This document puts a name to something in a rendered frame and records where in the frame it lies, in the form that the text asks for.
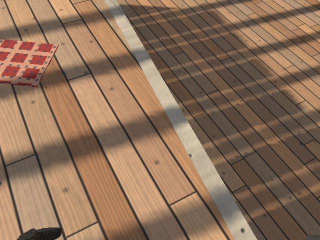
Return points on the robot left hand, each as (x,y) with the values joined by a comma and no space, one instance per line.
(50,233)

